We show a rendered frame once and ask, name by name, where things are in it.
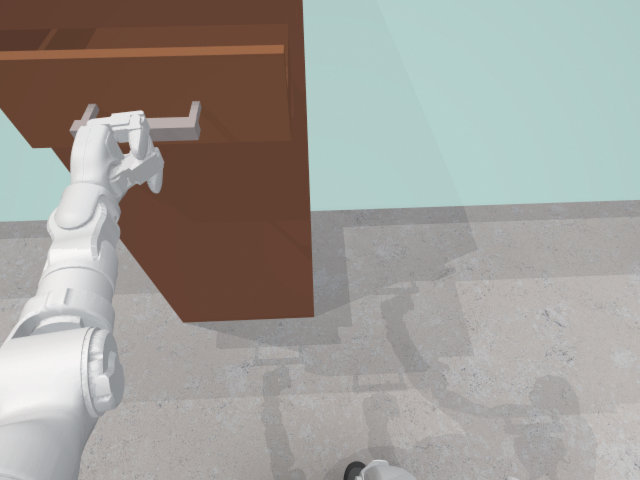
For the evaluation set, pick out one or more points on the robot left forearm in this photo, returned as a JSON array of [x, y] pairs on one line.
[[79, 278]]

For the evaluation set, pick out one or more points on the robot left upper arm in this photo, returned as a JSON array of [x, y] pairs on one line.
[[53, 389]]

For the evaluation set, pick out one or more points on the cabinet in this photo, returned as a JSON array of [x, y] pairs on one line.
[[228, 237]]

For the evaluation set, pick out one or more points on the robot left hand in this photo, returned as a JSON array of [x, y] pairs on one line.
[[96, 157]]

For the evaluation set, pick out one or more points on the drawer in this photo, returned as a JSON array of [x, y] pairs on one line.
[[241, 74]]

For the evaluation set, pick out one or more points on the handle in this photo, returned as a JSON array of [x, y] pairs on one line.
[[162, 129]]

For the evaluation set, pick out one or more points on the robot right shin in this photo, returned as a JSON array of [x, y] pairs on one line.
[[373, 463]]

